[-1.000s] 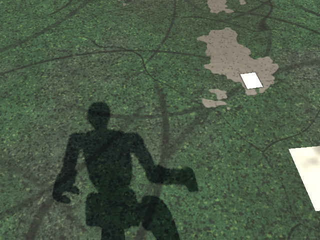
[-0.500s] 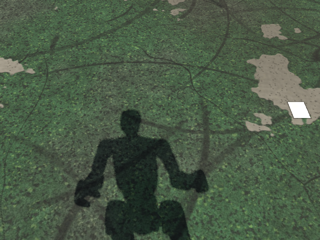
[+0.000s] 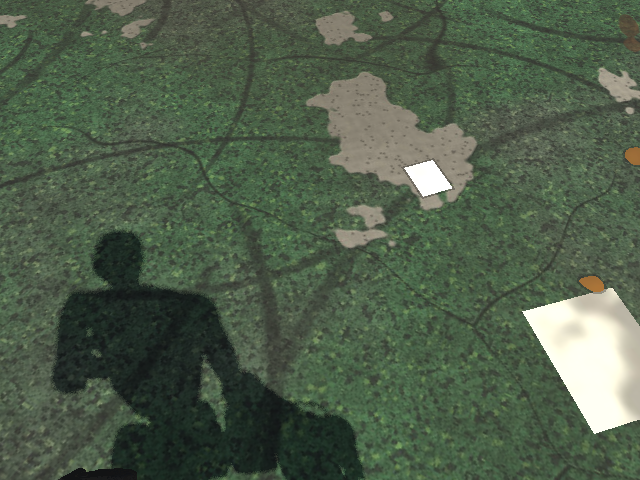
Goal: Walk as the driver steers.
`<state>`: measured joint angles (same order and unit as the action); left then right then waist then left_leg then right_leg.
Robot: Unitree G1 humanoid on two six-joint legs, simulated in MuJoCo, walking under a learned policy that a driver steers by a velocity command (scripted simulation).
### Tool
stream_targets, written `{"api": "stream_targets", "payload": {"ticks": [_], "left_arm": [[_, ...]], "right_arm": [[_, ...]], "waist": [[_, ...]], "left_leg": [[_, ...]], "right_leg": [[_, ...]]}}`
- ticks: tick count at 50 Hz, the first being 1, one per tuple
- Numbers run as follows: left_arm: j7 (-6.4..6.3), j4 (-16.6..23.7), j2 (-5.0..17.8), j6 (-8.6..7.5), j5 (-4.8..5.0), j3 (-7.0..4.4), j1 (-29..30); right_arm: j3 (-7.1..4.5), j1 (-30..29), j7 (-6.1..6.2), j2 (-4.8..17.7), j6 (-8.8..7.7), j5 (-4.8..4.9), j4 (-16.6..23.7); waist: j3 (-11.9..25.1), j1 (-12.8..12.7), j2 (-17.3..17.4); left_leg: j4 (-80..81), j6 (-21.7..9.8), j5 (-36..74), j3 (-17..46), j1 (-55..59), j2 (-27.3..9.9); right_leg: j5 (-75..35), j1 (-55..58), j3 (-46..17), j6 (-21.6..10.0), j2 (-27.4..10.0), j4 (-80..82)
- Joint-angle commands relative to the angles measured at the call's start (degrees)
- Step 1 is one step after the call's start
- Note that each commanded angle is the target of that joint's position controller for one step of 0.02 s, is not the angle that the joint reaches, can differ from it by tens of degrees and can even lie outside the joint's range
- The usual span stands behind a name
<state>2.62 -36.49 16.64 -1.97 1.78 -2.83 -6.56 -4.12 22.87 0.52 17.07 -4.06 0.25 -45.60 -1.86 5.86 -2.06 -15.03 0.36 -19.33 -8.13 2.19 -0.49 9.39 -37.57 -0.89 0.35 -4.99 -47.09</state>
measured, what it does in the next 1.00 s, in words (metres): walks ahead: right foot, then left foot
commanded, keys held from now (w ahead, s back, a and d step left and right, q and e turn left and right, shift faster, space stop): w+e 0.18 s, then w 0.12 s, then w+q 0.70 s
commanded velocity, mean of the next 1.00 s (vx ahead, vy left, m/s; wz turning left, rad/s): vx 0.48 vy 0.00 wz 0.06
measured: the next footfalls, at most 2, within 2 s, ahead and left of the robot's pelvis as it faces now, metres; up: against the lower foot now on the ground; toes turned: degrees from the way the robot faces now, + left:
right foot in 0.12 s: +0.23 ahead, -0.14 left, +0.00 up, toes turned -6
left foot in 0.68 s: +0.58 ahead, +0.01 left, +0.00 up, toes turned -2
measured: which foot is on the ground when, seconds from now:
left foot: down 0.00-0.12, up 0.14-0.66, down 0.68-1.00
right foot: up 0.00-0.10, down 0.12-0.70, up 0.72-1.00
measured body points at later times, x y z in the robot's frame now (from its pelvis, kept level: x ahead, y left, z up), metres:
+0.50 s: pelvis +0.27 -0.08 +0.01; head +0.29 -0.09 +0.46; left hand +0.38 +0.19 -0.10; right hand +0.40 -0.36 -0.09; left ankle +0.49 +0.06 -0.67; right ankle +0.19 -0.14 -0.74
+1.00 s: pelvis +0.57 -0.07 +0.01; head +0.61 -0.06 +0.46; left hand +0.75 +0.20 -0.07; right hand +0.68 -0.35 -0.10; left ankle +0.54 +0.02 -0.74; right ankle +0.75 -0.23 -0.68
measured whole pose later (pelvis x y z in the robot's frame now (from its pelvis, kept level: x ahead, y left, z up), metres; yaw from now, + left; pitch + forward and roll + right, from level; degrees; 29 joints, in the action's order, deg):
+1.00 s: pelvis +0.57 -0.07 +0.01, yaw +7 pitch +2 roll +1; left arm 0.3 -36.6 17.2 -5.5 -0.9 -0.9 -5.9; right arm -3.2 18.0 0.1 17.0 -2.6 1.1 -40.0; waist -2.1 3.2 -1.5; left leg -20.8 -4.4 -12.1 7.6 -10.3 7.0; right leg 4.3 -37.4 -6.4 4.5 -4.4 -41.1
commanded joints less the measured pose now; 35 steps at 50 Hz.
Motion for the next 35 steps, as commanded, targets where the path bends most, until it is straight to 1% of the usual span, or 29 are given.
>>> {"api": "stream_targets", "payload": {"ticks": [1, 2, 3, 4, 5, 6, 7, 8, 9, 10, 11, 12, 13, 14, 15, 16, 17, 19, 21, 22, 24, 27, 29, 30, 31, 32, 33, 34, 35], "left_arm": [[1.18, 7.0, 1.7, -0.84, 0.07, 0.29, 7.9], [1.27, 7.4, 2.9, -0.69, 0.04, -0.19, 7.5], [1.25, 7.4, 4.3, -0.47, -0.16, -0.90, 6.0], [1.12, 6.6, 6.0, -0.17, -0.36, -1.96, 1.8], [0.66, 4.4, 8.6, 0.28, -0.28, -3.62, -6.7], [-0.43, 2.0, 11.9, 1.09, 0.02, -5.48, -16.7], [-1.39, 2.1, 18.9, 1.05, 0.32, -6.30, -16.8], [-0.99, 4.5, 16.2, -0.08, -0.20, -5.20, -17.9], [-0.62, 3.3, 12.5, -1.04, -0.71, -4.18, -15.5], [-0.63, 3.1, 10.6, -1.52, -0.75, -3.53, -12.4], [-0.71, 3.5, 8.6, -1.77, -1.00, -2.86, -8.3], [-0.77, 4.1, 7.0, -2.01, -1.86, -2.28, -5.7], [-0.87, 4.2, 6.5, -2.19, -2.27, -2.08, -4.5], [-0.98, 3.6, 6.4, -2.60, -2.15, -2.05, -4.4], [-1.07, 2.6, 6.5, -2.99, -1.82, -1.99, -5.0], [-1.23, 1.7, 6.9, -3.31, -1.71, -1.99, -5.8], [-1.43, 0.8, 7.2, -3.53, -1.73, -2.00, -6.6], [-1.82, -0.6, 7.0, -3.60, -1.78, -1.75, -8.1], [-2.09, -1.7, 7.3, -3.56, -1.83, -1.60, -9.2], [-2.21, -2.3, 7.8, -3.59, -1.81, -1.65, -10.0], [-2.31, -3.8, 8.7, -3.59, -1.69, -1.82, -12.0], [-2.35, -5.9, 8.9, -2.93, -1.69, -1.99, -14.3], [-2.57, -6.7, 9.1, -2.17, -1.61, -2.15, -15.1], [-2.76, -6.9, 9.3, -1.75, -1.54, -2.22, -15.0], [-3.03, -6.8, 9.8, -1.40, -1.58, -2.31, -14.3], [-3.39, -6.5, 10.6, -1.05, -1.68, -2.48, -13.8], [-3.82, -6.1, 11.3, -0.52, -1.88, -2.56, -13.4], [-4.31, -5.5, 11.4, -0.21, -1.82, -2.38, -12.3], [-4.72, -3.5, 9.1, -0.95, -2.79, -1.39, -13.4]], "right_arm": [[-2.47, -2.3, 0.10, 11.0, -0.59, 0.88, 3.0], [-2.63, -2.5, 0.07, 11.6, -0.45, 1.12, 2.7], [-2.81, -2.7, 0.14, 12.3, -0.29, 1.30, 2.6], [-3.00, -3.0, 0.30, 13.0, 0.00, 1.52, 2.6], [-2.79, -3.3, 0.51, 12.7, 0.19, 1.62, 2.8], [-1.99, -2.8, 0.74, 10.9, -0.16, 0.75, 3.8], [0.68, 1.9, 0.18, 1.9, -0.93, -1.92, 7.3], [0.61, -1.7, -0.37, 5.7, -2.92, -0.04, 8.4], [-0.56, -8.2, -0.59, 9.7, -3.68, 2.36, 10.3], [-0.11, -8.7, -0.43, 9.1, -4.18, 2.30, 10.3], [-0.11, -8.1, 0.01, 8.7, -4.17, 0.87, 9.2], [-0.39, -6.5, 0.04, 8.8, -3.57, 0.06, 8.3], [-0.43, -5.4, -0.12, 8.7, -2.79, -0.13, 7.7], [-0.28, -4.6, -0.16, 7.8, -2.16, -0.38, 7.1], [-0.11, -4.5, -0.14, 7.1, -1.57, -0.68, 6.8], [0.08, -5.3, -0.09, 6.3, -1.09, -0.79, 6.8], [0.33, -7.3, -0.03, 5.7, -0.80, -0.74, 7.2], [0.69, -11.2, -0.18, 4.8, -0.77, -0.47, 7.9], [1.04, -14.4, -0.75, 3.9, -1.20, -0.01, 8.1], [1.25, -16.3, -1.09, 3.4, -1.40, 0.27, 8.5], [1.54, -19.7, -1.80, 2.8, -1.65, 0.82, 9.6], [1.74, -23.4, -3.14, 2.6, -1.84, 1.21, 11.3], [1.84, -24.8, -4.13, 2.4, -1.99, 1.13, 12.6], [1.82, -24.7, -4.56, 2.5, -2.04, 1.03, 13.0], [1.61, -23.5, -4.81, 2.9, -1.99, 0.91, 13.2], [1.06, -21.1, -4.79, 4.1, -1.79, 0.68, 13.0], [-0.07, -15.8, -4.55, 6.2, -1.55, 0.57, 12.0], [-1.52, -7.4, -3.97, 9.0, -1.42, 0.71, 10.5], [-2.97, 1.4, -3.04, 13.6, -0.81, 0.52, 9.4]], "waist": [[-2.8, -0.6, 7.7], [-2.4, -1.6, 8.1], [-0.9, -3.3, 8.7], [2.1, -6.3, 8.8], [6.8, -11.3, 7.8], [11.1, -16.1, 5.3], [16.0, -9.6, -12.7], [26.0, -12.8, -8.3], [16.0, -13.4, -4.0], [9.9, -10.8, -1.8], [6.7, -8.0, 0.8], [5.5, -5.7, -0.6], [5.2, -4.5, -1.7], [5.1, -4.0, -1.6], [4.5, -3.8, -1.1], [3.5, -4.0, -0.9], [2.3, -4.7, -0.9], [0.8, -6.3, -0.9], [0.0, -8.0, -0.9], [-0.6, -8.9, -0.8], [-1.9, -10.5, -0.4], [-3.5, -12.0, 0.5], [-3.5, -12.0, 0.5], [-2.8, -11.5, 0.1], [-1.3, -10.4, -0.8], [1.5, -8.8, -2.2], [5.5, -5.8, -3.2], [10.2, -0.9, -2.3], [17.5, 1.9, 3.6]], "left_leg": [[4.8, -8.5, 22.5, 4.0, -3.7, -13.5], [2.9, -7.9, 29.2, 2.9, -2.8, -14.2], [-1.0, -7.1, 39.7, 1.2, -1.8, -14.6], [-8.1, -6.0, 49.6, -0.8, -1.8, -14.3], [-19.0, -4.5, 53.9, -2.9, -5.5, -12.9], [-34.2, -2.2, 43.5, -3.0, -17.3, -11.0], [-56.8, 1.4, -11.0, -0.6, -40.1, -1.6], [-65.7, 1.1, -14.9, 14.0, -46.0, 1.6], [-65.8, 0.3, -8.4, 14.6, -51.4, -0.9], [-61.4, -0.6, -2.9, 13.5, -50.1, -3.6], [-56.9, -0.5, 0.7, 13.3, -45.9, -5.9], [-53.9, -0.4, 3.4, 13.8, -41.5, -7.5], [-52.7, -0.1, 4.7, 13.5, -38.6, -8.0], [-51.4, 0.5, 5.4, 12.7, -37.4, -7.9], [-49.6, 1.2, 6.1, 12.1, -36.8, -7.9], [-47.5, 1.8, 8.4, 11.6, -37.5, -7.8], [-44.7, 2.3, 11.4, 11.3, -39.3, -8.0], [-37.8, 2.4, 19.1, 11.0, -41.2, -8.0], [-30.2, 1.6, 26.5, 10.3, -40.2, -7.0], [-27.1, 1.3, 29.0, 9.7, -39.7, -6.4], [-22.8, 0.4, 30.8, 9.5, -40.2, -5.5], [-18.6, -1.2, 27.4, 10.0, -44.4, -4.1], [-16.9, -2.6, 22.6, 9.3, -46.1, -2.9], [-16.4, -3.4, 19.8, 8.4, -45.4, -2.1], [-16.0, -4.4, 16.8, 6.8, -42.4, -0.6], [-16.7, -5.4, 13.7, 4.7, -37.7, 1.6], [-16.9, -6.8, 11.6, 3.1, -30.4, 3.9], [-14.1, -9.1, 15.6, 4.1, -17.0, 4.5], [-15.0, -14.2, 17.8, 20.0, 3.1, -5.9]], "right_leg": [[-2.7, 3.3, 4.2, -1.1, 1.7, 7.1], [-1.9, 5.3, 4.9, -2.5, 2.8, 8.4], [-0.5, 8.7, 6.0, -4.0, 4.5, 9.4], [0.2, 15.1, 7.4, -5.7, 6.9, 10.6], [-1.6, 27.4, 7.9, -7.9, 9.3, 12.8], [-1.1, 43.4, 2.6, -10.2, 7.7, 12.6], [9.3, 59.7, -29.2, -18.8, -8.7, 18.0], [23.4, 62.2, -51.1, -24.0, -14.9, 29.8], [22.3, 56.2, -43.9, -20.5, -13.4, 32.7], [16.9, 47.4, -35.7, -18.8, -11.4, 32.8], [8.8, 39.1, -29.2, -17.1, -9.0, 32.2], [2.1, 33.3, -24.4, -16.4, -6.8, 32.9], [-1.5, 29.6, -22.1, -16.3, -5.8, 34.3], [-5.6, 27.5, -20.0, -16.7, -5.4, 35.1], [-8.7, 25.6, -17.5, -16.9, -5.1, 35.7], [-10.5, 24.7, -14.9, -16.7, -4.7, 36.5], [-11.7, 24.7, -12.9, -16.3, -4.4, 37.2], [-12.7, 26.0, -9.2, -14.5, -3.2, 37.9], [-11.4, 27.0, -5.9, -12.5, -2.3, 38.5], [-10.4, 27.7, -5.1, -11.8, -2.6, 39.0], [-9.2, 30.8, -4.4, -11.3, -4.1, 39.7], [-12.4, 38.7, -2.9, -11.4, -6.8, 38.0], [-18.4, 43.6, -2.0, -11.0, -8.3, 35.4], [-23.8, 45.4, -1.3, -10.5, -8.7, 33.4], [-33.6, 46.1, -0.2, -9.7, -8.5, 30.4], [-45.8, 46.7, 0.8, -9.0, -8.1, 26.0], [-55.9, 46.5, 2.0, -8.1, -7.2, 18.2], [-56.3, 40.7, 4.1, -6.3, -5.6, 6.5], [-38.3, 24.3, 6.0, -3.7, -2.4, -12.0]]}}
Keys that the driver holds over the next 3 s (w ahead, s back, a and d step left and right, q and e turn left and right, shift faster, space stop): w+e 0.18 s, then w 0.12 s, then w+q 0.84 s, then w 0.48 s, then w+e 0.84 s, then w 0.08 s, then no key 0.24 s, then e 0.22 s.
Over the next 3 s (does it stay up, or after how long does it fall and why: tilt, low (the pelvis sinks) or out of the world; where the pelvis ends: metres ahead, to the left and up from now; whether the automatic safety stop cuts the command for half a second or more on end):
stays up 1.53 0.07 0.00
